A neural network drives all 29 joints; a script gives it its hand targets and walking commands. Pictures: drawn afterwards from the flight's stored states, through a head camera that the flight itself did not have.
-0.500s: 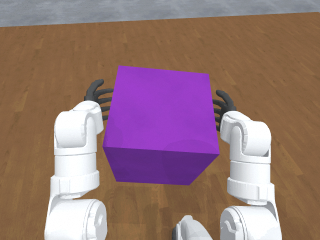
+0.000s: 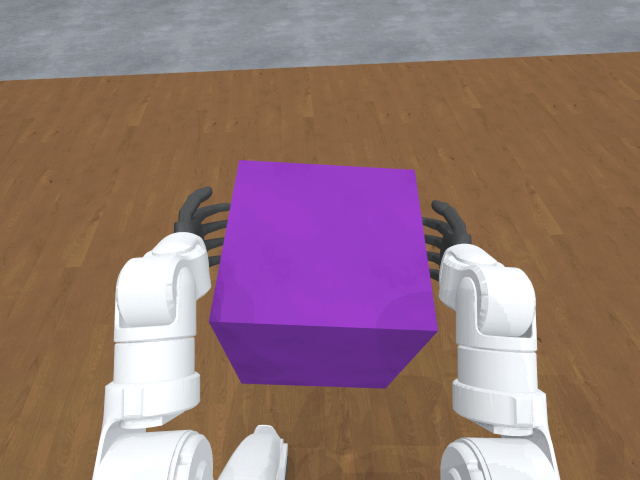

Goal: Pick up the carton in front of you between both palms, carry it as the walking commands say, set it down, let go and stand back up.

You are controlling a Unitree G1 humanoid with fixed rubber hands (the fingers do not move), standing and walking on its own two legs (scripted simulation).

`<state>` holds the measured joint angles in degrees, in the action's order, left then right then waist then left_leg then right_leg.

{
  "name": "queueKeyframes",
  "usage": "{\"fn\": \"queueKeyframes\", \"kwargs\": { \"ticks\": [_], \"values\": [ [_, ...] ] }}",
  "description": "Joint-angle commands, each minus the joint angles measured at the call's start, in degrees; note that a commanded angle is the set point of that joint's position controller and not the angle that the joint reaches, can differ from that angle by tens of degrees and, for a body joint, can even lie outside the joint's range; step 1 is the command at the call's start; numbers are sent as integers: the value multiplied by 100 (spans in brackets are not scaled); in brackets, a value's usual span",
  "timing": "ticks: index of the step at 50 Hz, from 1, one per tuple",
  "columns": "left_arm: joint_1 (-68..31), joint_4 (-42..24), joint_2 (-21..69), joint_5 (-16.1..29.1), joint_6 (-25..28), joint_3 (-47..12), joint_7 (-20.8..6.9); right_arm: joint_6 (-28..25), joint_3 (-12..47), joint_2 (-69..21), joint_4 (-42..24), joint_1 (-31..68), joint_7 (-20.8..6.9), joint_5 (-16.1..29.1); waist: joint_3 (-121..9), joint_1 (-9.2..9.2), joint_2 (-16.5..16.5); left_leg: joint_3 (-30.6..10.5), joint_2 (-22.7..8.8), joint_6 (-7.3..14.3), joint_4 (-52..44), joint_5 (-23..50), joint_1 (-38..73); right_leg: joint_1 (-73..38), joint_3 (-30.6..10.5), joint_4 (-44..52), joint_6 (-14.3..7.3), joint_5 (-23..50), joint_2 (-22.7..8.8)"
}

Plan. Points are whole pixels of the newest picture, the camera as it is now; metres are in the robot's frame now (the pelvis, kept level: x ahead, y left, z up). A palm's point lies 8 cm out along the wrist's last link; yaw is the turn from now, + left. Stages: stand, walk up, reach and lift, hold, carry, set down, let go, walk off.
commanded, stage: carry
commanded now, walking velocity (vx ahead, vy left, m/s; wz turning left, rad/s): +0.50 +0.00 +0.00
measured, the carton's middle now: (320, 286) +0.36 +0.03 +0.00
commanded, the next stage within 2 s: none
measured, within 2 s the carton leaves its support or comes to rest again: neither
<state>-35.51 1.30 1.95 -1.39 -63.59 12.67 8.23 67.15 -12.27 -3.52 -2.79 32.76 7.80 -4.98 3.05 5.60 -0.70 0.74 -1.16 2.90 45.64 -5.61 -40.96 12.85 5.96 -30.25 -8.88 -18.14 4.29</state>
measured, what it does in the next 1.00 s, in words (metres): goes down: left foot 0.04 m lower, then right foot 0.03 m lower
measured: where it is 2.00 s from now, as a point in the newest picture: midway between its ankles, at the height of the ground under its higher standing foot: (327, 210)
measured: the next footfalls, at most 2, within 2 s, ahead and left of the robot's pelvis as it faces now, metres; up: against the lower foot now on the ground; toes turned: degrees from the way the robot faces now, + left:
left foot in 0.12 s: +0.29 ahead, +0.06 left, -0.04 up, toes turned +2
right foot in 0.66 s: +0.61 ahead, -0.05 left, -0.07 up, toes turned -5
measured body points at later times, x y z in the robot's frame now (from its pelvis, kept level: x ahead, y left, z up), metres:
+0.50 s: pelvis +0.32 +0.04 -0.03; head +0.38 +0.05 +0.41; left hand +0.71 +0.15 +0.06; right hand +0.68 -0.15 +0.06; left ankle +0.25 +0.05 -0.77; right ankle +0.43 -0.13 -0.71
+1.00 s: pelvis +0.66 +0.04 -0.08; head +0.71 +0.04 +0.37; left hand +1.02 +0.22 +0.01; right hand +1.03 -0.08 +0.00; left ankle +0.78 +0.18 -0.79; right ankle +0.57 -0.04 -0.80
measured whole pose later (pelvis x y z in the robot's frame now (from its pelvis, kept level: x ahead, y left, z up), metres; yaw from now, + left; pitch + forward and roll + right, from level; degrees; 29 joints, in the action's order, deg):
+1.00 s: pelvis +0.66 +0.04 -0.08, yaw +1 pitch +6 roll -1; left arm -36.5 5.7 1.2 -1.3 -64.1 9.5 9.0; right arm 68.1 -12.7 -2.0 -0.7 31.7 6.4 -4.7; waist -1.0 4.9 0.6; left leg -0.4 -3.2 2.7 37.2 -3.0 -36.7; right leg 15.6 7.7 -35.0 -4.9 -19.6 1.5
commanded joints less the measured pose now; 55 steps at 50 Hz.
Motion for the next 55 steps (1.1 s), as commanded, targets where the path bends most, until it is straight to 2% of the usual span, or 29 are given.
{"fn": "queueKeyframes", "kwargs": {
  "ticks": [1,4,6,7,8,10,12,15,16,19,22,25,28,29,30,32,33,34,35,36,37,40,43,47,50,52,53,54,55],
  "values": [
    [-3927,-849,5989,2806,-114,-4238,-1660,-331,3973,-5360,-575,3749,-921,1915,-2811,171,-439,810,561,99,-1386,1017,243,-2503,-815,-153,206,5560,-801],
    [-3686,-550,5839,2741,-180,-4196,-1725,-228,3818,-4881,-511,3753,-934,1763,-3008,-199,-472,998,668,308,-2399,2605,2280,-1763,-429,-1417,450,4904,-676],
    [-3637,6,5941,2631,-288,-4098,-1687,-171,3847,-4732,-579,3846,-1029,1803,-3309,-987,-166,678,-39,400,-2534,2809,4375,-452,-148,-3076,629,3397,-577],
    [-3653,-10,5748,2540,-321,-3999,-1719,-48,3782,-4939,-192,3879,-1088,2014,-3290,-975,488,-276,-934,525,-1515,4537,5359,1055,-229,-4097,543,-200,-183],
    [-3588,336,5898,2619,-482,-3978,-1750,-7,3598,-4612,-41,3959,-1127,1985,-4198,-1126,1912,-2608,-2326,1686,-1120,3620,6944,2580,-843,-5622,814,-1956,145],
    [-3716,124,5791,2499,-510,-3712,-1692,46,3855,-5296,-117,4314,-1252,2481,-3780,-988,527,-3068,-1876,1645,-2110,645,5732,3103,-817,-5388,597,-1063,-201],
    [-3845,-77,5775,2107,-497,-3547,-1605,26,4120,-5764,-131,4916,-1412,2822,-3099,-891,-344,-2795,-1757,1506,-2406,748,4453,2884,-892,-4616,606,-768,-464],
    [-3685,279,6046,1861,-347,-3323,-1509,-137,4222,-6291,-233,5485,-1517,3244,-2993,-760,175,-1562,-1171,1283,-2512,652,3859,2467,-668,-3345,751,-457,-566],
    [-3441,141,6082,1878,-350,-3600,-1476,-142,4085,-6327,-370,5207,-1572,3238,-2911,-831,425,-1505,-1148,1027,-2587,1014,3924,2581,-581,-3293,808,-104,-636],
    [-3856,-397,6211,1816,-134,-3743,-1314,-187,4035,-6441,214,4752,-1580,3060,-3040,-1077,755,-1303,-1106,1108,-2374,1758,4622,3071,-570,-2503,796,558,-640],
    [-3560,-335,6069,1816,-130,-3978,-1227,-301,4072,-6009,-431,4988,-1575,3137,-2806,-1027,684,-864,-1014,609,-2035,3378,5468,3716,-398,-2184,789,1082,-629],
    [-3885,-870,5891,2027,-189,-4181,-1179,-186,3994,-5939,-262,4487,-1522,3008,-2879,-1054,857,-553,-660,555,-1873,3582,5704,3633,-242,-1736,621,1656,-423],
    [-3522,-442,5768,2010,-303,-4082,-1238,-122,4032,-5795,-25,4245,-1480,2992,-2731,-1393,340,-103,-262,521,-1921,4117,5291,2412,661,60,513,2799,94],
    [-3411,-476,5620,1798,-334,-4025,-1228,-100,3892,-5843,-12,4197,-1494,2941,-2443,-1370,471,-175,-251,443,-1755,4236,4731,1764,637,266,474,2974,140],
    [-3333,-133,5585,1861,-416,-3778,-1251,-67,3944,-5414,200,3993,-1500,2683,-2696,-695,1155,-7,-530,354,-1318,4090,4546,1112,9,375,288,3111,-247],
    [-3394,-177,5468,1714,-449,-3660,-1322,-69,3883,-5768,358,3941,-1608,2773,-3106,-468,535,442,-284,161,166,3693,4432,-116,386,1198,353,3268,-69],
    [-3300,75,5632,1838,-416,-3813,-1402,-114,3828,-5739,256,4374,-1618,2793,-2975,-360,314,529,-234,18,918,2609,3407,-1130,190,821,392,3795,-485],
    [-3385,301,5633,1828,-411,-3409,-1472,-88,3756,-5622,564,4132,-1582,2583,-3341,-391,-974,359,120,64,1874,-1148,1813,-2761,-1021,-443,108,6480,-1736],
    [-2988,769,5571,1717,-390,-3524,-1510,-45,3672,-5692,428,4233,-1567,2668,-3825,-151,-1781,56,931,-350,3621,-3035,212,-3697,-3274,-267,-1251,5355,-2595],
    [-3009,945,5941,1901,-355,-3557,-1616,-71,3616,-5460,201,4529,-1466,2420,-3819,-77,-1079,-360,586,-281,4318,-3035,-718,-3777,-3841,-68,-1520,3278,-2767],
    [-3328,539,6233,2164,-309,-3694,-1657,-136,3694,-5719,123,4634,-1377,2434,-3666,193,-403,-355,477,-128,4321,-2762,-1118,-3441,-3566,255,-1497,2550,-2438],
    [-4608,-467,6774,2857,-242,-4166,-1720,-168,3540,-5828,-140,4438,-1293,2254,-3347,-367,134,-555,-150,82,2743,-1892,-294,-1676,-2612,382,-743,1793,-2133],
    [-4846,-584,6667,3129,-63,-4179,-1749,-290,3401,-5654,-41,4170,-1090,2023,-2879,-207,-637,-120,-28,-108,1386,-1625,144,-1006,-1976,694,-660,2292,-1739],
    [-3957,-129,6516,2772,-153,-4191,-1624,-386,3644,-5336,-422,4123,-1056,2013,-2944,-172,-308,131,-9,-42,-478,263,868,-822,-873,366,-301,3550,-1461],
    [-3417,21,5973,2480,-197,-3987,-1601,-221,3865,-5503,-130,4106,-1142,2281,-2754,87,-624,636,311,60,-1360,1026,1135,-1082,-692,-215,-191,3669,-1159],
    [-3403,48,6136,2458,-205,-3965,-1586,-185,3843,-5198,-167,3887,-1212,2133,-3055,-238,-612,662,316,147,-2217,1487,2352,-1075,-416,-1232,200,3285,-1037],
    [-3660,76,6305,2648,-184,-4190,-1604,-196,3743,-5269,-341,4261,-1199,2240,-3267,-586,-246,567,56,155,-2231,1687,3305,-645,-202,-1870,476,2750,-908],
    [-3576,231,6048,2569,-247,-4060,-1622,-104,3482,-5198,58,3809,-1245,2064,-3471,-561,321,-26,-513,226,-1568,2136,4448,557,-288,-2741,578,1271,-873],
    [-3501,425,6116,2496,-320,-4018,-1649,-120,3427,-4861,449,3697,-1232,1880,-3956,-883,2068,-2296,-1991,1263,-1201,3095,5997,2466,-256,-4298,715,-974,-149]
  ]
}}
